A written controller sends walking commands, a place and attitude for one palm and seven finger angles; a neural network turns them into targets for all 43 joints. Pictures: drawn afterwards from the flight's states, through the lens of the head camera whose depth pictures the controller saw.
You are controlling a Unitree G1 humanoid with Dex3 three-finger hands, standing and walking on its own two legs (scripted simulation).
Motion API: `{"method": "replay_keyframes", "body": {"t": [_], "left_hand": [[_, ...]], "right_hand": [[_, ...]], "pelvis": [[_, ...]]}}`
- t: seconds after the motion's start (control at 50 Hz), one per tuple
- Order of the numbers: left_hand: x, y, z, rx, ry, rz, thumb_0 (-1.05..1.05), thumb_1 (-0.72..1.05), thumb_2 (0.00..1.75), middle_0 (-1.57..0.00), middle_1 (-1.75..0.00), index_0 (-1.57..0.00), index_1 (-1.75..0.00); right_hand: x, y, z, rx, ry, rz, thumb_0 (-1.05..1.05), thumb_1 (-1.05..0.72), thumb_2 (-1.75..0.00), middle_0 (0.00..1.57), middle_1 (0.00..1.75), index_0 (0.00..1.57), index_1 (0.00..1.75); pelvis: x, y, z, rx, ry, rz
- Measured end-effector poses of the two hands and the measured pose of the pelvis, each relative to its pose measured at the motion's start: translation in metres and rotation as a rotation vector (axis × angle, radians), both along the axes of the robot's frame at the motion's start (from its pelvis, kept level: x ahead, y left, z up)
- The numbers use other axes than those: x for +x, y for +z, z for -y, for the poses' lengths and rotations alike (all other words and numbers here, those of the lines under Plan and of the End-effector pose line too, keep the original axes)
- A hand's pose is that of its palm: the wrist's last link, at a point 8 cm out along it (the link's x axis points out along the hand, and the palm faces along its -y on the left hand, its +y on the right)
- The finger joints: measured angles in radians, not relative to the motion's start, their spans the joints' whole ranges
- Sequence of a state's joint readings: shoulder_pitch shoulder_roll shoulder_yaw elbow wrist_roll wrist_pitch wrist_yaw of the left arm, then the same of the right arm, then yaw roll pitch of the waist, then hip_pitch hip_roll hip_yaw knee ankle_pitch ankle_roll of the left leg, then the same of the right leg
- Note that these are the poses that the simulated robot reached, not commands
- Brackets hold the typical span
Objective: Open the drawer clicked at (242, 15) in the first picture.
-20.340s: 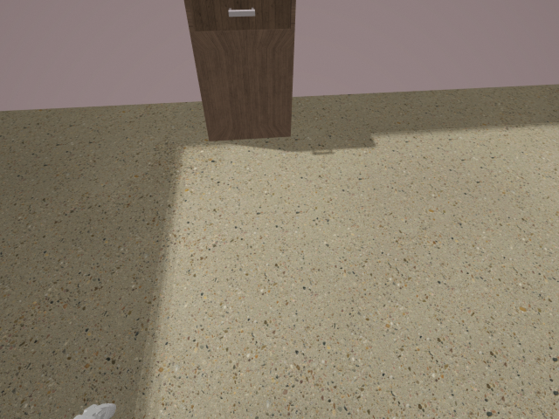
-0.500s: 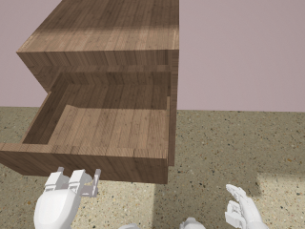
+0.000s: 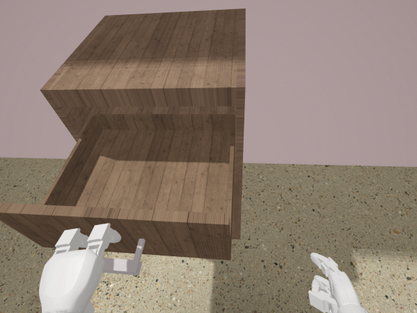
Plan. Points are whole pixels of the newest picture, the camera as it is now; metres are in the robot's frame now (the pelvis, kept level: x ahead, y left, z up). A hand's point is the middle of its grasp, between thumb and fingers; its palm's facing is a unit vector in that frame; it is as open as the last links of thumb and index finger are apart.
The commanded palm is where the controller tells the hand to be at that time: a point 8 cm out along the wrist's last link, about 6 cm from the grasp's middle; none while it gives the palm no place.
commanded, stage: lift the hand off the handle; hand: left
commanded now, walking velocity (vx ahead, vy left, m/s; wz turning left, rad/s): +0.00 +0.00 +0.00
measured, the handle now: (112, 254) +0.23 +0.22 -0.01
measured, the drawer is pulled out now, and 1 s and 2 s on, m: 0.30 0.30 0.30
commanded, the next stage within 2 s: draw the hand back to the body in 0.90 s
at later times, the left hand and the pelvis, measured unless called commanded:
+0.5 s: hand (77, 261) +0.18 +0.22 +0.09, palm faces +0.07 -0.16 -0.98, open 13.8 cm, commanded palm +0.15 +0.22 +0.15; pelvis +0.02 +0.02 +0.02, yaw -1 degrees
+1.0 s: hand (62, 250) +0.18 +0.22 +0.14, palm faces +0.08 -0.18 -0.98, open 13.9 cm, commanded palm +0.15 +0.22 +0.19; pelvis +0.02 +0.03 +0.03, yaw -1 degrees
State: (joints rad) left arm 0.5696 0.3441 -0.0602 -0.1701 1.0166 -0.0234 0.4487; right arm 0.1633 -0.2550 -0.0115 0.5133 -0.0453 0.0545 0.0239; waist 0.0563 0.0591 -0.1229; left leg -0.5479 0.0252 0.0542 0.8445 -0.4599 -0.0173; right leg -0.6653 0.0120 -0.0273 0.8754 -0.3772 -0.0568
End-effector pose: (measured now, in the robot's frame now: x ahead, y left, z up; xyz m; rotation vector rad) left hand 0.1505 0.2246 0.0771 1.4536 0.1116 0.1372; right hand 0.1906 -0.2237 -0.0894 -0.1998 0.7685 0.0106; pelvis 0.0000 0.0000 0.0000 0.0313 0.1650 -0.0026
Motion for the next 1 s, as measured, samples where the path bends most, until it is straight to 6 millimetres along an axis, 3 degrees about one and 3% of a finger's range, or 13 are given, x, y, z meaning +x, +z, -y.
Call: {"method": "replay_keyframes", "body": {"t": [0.34,0.5,0.84,1.0], "left_hand": [[0.005,0.043,-0.013,-0.017,-0.031,0.029,0.00,-0.49,0.30,-0.31,-1.20,-0.32,-1.20],[0.006,0.064,-0.004,-0.050,-0.078,0.060,0.00,-0.49,0.30,-0.32,-1.20,-0.32,-1.20],[0.011,0.112,-0.006,-0.045,-0.087,0.111,0.00,-0.49,0.30,-0.32,-1.20,-0.32,-1.20],[0.006,0.111,-0.004,-0.066,-0.080,0.069,0.00,-0.49,0.30,-0.31,-1.20,-0.31,-1.20]], "right_hand": [[0.020,0.020,-0.028,0.033,0.043,0.033,0.01,-0.90,-0.90,0.20,0.30,0.20,0.30],[0.027,0.027,-0.045,0.059,0.071,0.045,0.01,-0.90,-0.90,0.20,0.30,0.20,0.30],[0.041,0.045,-0.064,0.101,0.113,0.074,0.01,-0.90,-0.90,0.20,0.30,0.20,0.30],[0.043,0.052,-0.061,0.101,0.120,0.078,0.01,-0.90,-0.90,0.20,0.30,0.20,0.30]], "pelvis": [[0.011,0.015,-0.015,-0.017,-0.006,0.052],[0.018,0.019,-0.024,-0.024,-0.016,0.069],[0.021,0.031,-0.030,-0.036,-0.007,0.137],[0.020,0.034,-0.027,-0.038,-0.013,0.144]]}}
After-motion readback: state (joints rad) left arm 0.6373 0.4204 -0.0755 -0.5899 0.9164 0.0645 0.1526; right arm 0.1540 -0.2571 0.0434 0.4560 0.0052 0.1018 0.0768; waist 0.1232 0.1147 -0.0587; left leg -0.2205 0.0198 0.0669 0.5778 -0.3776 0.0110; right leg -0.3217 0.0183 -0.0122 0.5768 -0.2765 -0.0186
